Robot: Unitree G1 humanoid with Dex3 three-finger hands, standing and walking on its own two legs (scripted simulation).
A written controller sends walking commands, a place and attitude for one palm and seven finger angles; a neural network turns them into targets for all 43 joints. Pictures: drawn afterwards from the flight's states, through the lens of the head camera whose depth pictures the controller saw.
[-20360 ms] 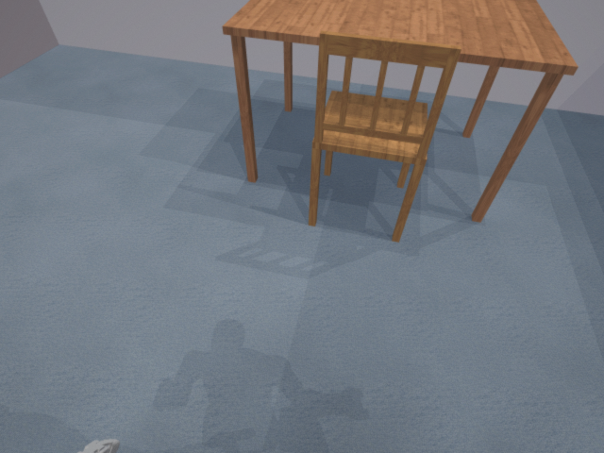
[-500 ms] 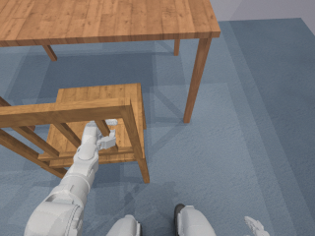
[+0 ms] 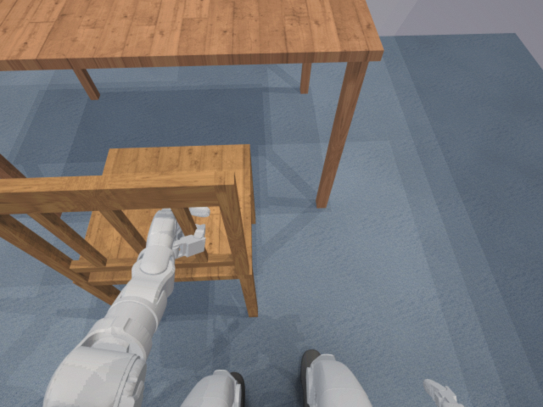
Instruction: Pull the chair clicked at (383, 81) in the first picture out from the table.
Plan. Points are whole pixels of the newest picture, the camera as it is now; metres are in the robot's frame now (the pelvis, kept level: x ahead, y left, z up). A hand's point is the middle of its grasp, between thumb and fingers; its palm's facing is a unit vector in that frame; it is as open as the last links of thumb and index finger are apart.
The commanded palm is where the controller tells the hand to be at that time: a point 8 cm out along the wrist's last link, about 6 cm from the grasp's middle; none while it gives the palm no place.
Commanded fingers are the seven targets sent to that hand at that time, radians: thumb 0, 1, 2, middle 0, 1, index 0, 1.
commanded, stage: step backward, pulling the chair out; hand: left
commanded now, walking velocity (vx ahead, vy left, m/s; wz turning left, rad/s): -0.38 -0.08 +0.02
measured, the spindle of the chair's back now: (133, 237) +0.40 +0.25 -0.09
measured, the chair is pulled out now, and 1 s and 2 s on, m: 0.21 0.30 0.47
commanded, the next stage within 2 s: none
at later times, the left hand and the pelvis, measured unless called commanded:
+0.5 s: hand (196, 254) +0.35 +0.12 -0.06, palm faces -0.02 -0.98 -0.21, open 5.4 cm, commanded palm +0.35 +0.18 -0.05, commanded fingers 0.00 0.90 0.90 -0.50 -1.45 -0.50 -1.45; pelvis -0.03 -0.01 +0.00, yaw -1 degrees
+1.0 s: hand (193, 291) +0.28 +0.12 -0.05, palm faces -0.03 -0.98 -0.22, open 5.5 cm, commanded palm +0.29 +0.18 -0.05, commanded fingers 0.00 0.90 0.90 -0.50 -1.45 -0.50 -1.45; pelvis -0.09 -0.01 +0.00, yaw -2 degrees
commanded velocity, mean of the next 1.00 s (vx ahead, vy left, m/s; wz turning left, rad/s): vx -0.38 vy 0.02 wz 0.02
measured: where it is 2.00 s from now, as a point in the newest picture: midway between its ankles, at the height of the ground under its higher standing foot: outside the picture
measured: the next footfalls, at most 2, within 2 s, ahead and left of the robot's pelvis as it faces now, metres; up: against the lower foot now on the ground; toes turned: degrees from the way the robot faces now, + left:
right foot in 0.46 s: +0.05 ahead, -0.13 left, +0.00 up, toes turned -3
left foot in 1.16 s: -0.08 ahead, +0.12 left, +0.00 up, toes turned -2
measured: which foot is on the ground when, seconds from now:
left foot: down 0.00-0.98, up 1.00-1.00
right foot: down 0.00-0.36, up 0.38-0.44, down 0.46-1.00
